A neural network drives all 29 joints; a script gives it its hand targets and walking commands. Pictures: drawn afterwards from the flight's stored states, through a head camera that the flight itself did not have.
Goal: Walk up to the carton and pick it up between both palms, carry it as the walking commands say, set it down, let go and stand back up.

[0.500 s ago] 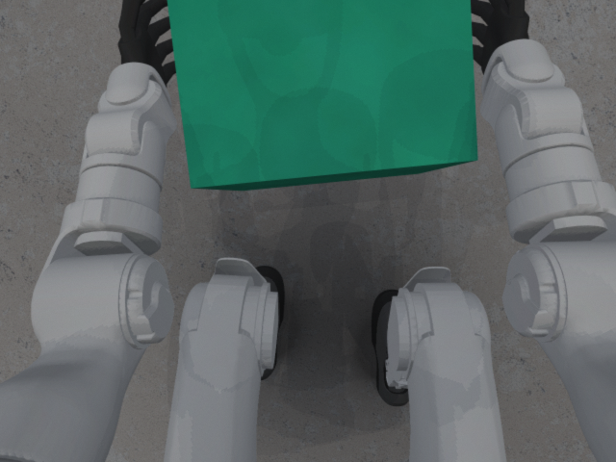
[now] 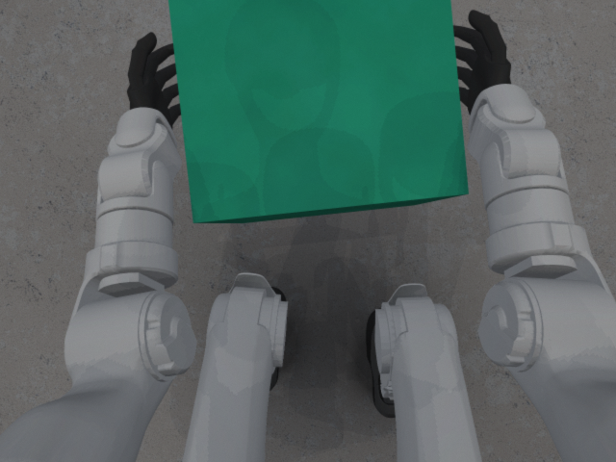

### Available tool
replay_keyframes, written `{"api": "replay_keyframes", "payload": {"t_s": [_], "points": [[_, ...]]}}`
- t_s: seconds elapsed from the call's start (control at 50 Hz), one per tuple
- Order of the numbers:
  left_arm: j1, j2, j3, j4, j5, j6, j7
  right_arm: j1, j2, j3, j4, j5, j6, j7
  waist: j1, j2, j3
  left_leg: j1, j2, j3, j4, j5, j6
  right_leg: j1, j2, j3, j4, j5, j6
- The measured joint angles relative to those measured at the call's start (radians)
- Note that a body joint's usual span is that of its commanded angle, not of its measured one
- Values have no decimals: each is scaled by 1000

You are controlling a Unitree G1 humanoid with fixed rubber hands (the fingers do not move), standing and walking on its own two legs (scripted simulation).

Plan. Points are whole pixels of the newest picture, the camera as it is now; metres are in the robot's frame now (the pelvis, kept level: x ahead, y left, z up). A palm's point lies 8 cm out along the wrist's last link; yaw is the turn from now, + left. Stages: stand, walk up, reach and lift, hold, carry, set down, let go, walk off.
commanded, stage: reach and lift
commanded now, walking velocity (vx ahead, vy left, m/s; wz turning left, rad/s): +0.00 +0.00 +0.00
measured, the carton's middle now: (317, 114) +0.53 +0.03 -0.17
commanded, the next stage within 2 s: none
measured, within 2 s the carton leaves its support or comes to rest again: neither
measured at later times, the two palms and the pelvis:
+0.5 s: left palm (116, 103) +0.48 +0.21 -0.02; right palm (527, 74) +0.52 -0.15 -0.02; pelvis +0.00 +0.00 +0.06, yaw +0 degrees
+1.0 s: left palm (55, 87) +0.46 +0.21 +0.06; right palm (596, 46) +0.50 -0.15 +0.06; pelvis +0.02 +0.00 +0.12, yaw +0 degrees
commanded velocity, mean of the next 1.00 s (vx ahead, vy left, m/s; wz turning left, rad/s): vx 0.00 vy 0.00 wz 0.00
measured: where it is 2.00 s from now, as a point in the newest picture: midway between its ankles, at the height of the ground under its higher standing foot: (325, 368)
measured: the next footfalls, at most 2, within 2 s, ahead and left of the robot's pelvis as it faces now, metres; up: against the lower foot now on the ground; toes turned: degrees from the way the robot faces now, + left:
none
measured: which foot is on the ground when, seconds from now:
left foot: down 0.00-1.00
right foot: down 0.00-1.00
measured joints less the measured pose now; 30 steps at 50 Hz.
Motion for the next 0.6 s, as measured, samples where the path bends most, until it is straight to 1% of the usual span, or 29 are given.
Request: {"api": "replay_keyframes", "payload": {"t_s": [0.22,0.6], "points": [[31,-35,37,-20,46,15,-13,37,24,-37,-12,-32,9,16,1,0,-42,74,-6,-7,-91,20,0,72,4,6,-94,25,2],[128,-87,41,-65,69,39,-12,133,49,-50,-37,-51,24,37,-1,2,-110,210,-20,-15,-215,28,4,212,4,18,-226,37,7]]}}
